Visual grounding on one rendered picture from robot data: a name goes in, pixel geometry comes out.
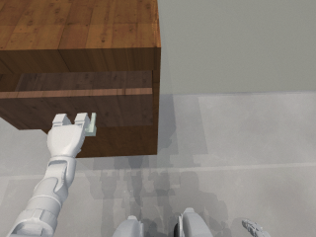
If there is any handle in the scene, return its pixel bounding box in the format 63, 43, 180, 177
69, 113, 97, 136

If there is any left robot forearm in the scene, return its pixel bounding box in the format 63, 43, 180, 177
5, 155, 77, 237

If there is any robot shin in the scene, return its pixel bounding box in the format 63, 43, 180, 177
183, 207, 195, 214
127, 215, 137, 220

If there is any cabinet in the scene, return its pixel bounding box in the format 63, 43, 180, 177
0, 0, 161, 158

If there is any left robot shin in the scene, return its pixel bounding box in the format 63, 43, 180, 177
127, 215, 137, 220

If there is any right robot shin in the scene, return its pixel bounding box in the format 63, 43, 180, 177
183, 207, 195, 214

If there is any right robot hand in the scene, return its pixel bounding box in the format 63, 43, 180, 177
242, 219, 271, 237

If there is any left robot hand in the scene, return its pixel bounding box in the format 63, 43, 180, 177
46, 113, 91, 159

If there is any drawer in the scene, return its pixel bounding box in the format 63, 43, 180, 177
0, 70, 153, 130

